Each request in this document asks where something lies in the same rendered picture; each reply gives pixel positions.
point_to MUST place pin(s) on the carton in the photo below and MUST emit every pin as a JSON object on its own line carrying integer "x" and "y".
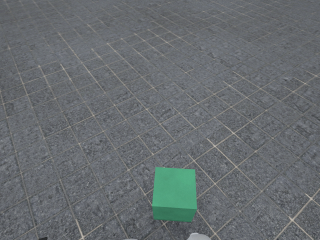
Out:
{"x": 174, "y": 194}

